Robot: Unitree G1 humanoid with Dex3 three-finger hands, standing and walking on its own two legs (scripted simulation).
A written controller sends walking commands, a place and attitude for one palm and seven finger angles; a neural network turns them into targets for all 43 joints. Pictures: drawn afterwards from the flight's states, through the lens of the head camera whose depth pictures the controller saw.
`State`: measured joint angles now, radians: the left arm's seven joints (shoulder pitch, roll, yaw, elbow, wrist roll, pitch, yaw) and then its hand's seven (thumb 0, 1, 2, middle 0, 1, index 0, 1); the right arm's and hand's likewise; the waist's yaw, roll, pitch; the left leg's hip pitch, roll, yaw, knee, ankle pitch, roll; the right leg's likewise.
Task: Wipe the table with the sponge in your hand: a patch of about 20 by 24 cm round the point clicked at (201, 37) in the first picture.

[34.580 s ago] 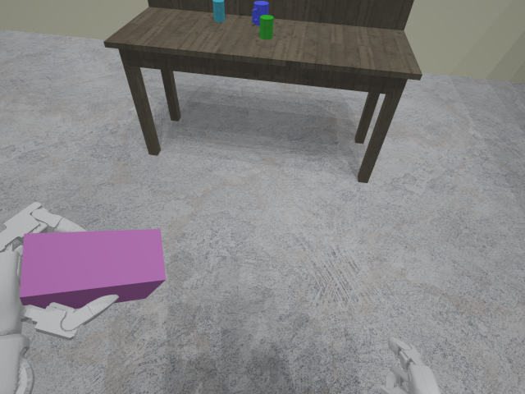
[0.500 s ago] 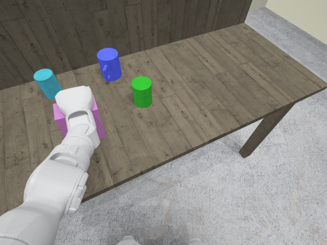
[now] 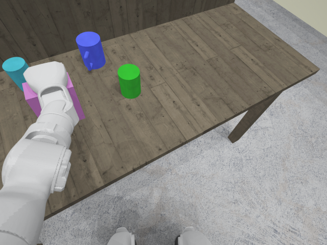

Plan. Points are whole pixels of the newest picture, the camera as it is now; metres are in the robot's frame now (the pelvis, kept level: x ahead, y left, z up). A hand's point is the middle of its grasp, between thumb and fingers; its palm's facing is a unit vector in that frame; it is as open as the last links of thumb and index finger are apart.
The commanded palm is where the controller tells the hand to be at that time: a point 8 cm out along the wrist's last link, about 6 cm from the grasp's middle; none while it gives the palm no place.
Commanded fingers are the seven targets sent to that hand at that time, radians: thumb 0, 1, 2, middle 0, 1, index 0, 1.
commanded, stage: wipe back along the third lane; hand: left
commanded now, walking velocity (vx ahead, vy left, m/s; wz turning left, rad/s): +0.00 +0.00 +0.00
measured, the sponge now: (59, 108) +0.49 +0.26 -0.01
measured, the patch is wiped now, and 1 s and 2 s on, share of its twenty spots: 1.00 1.00 1.00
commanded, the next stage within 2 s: none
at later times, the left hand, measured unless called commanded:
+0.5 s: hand (58, 101) +0.47 +0.24 +0.04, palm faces -0.06 +0.00 -1.00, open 9.8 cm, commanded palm +0.43 +0.20 +0.06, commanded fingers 0.00 0.10 1.30 -1.20 -1.60 -1.20 -1.60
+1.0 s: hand (66, 122) +0.41 +0.21 +0.04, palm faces -0.05 -0.01 -1.00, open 9.8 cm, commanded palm +0.37 +0.18 +0.06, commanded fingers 0.00 0.10 1.30 -1.20 -1.60 -1.20 -1.60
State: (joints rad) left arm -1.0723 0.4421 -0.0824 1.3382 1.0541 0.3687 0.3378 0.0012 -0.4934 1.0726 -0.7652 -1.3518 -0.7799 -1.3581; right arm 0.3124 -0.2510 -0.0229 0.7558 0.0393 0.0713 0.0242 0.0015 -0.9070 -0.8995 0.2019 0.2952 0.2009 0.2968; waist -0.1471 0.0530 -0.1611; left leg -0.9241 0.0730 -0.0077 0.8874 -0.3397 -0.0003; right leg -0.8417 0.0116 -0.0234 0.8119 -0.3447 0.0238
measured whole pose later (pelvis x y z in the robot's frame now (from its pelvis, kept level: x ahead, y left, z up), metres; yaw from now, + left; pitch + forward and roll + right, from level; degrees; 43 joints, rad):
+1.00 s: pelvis +0.04 -0.01 +0.03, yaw +3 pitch +11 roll -1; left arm -0.56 0.17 -0.27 0.87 1.01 0.47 0.37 -0.01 -0.47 1.07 -0.73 -1.37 -0.75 -1.38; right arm 0.13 -0.22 -0.02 0.70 0.06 0.20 0.03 0.00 -0.91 -0.90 0.20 0.30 0.20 0.30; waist 0.02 0.04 -0.17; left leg -0.56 0.04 -0.02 0.70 -0.33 -0.02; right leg -0.47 -0.02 -0.05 0.66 -0.37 0.01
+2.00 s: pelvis +0.03 -0.02 +0.03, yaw +3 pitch +7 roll -1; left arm -0.36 0.14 -0.33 0.67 1.02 0.47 0.35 0.00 -0.46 1.07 -0.72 -1.37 -0.74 -1.38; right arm 0.11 -0.23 -0.02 0.69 0.07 0.17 0.02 0.01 -0.91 -0.90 0.20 0.30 0.20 0.30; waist 0.06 0.06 -0.15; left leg -0.49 0.05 -0.02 0.68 -0.31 -0.03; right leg -0.43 -0.01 -0.05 0.68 -0.37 -0.01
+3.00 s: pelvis +0.02 -0.03 +0.03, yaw +3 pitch +5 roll +0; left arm -0.25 0.19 -0.27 0.56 1.01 0.44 0.34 0.00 -0.46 1.07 -0.72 -1.37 -0.74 -1.38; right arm 0.13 -0.23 -0.02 0.68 0.08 0.16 0.01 0.01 -0.91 -0.90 0.20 0.30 0.20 0.30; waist 0.04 0.07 -0.14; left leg -0.44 0.05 -0.01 0.66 -0.30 -0.04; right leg -0.39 0.00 -0.04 0.66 -0.36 -0.01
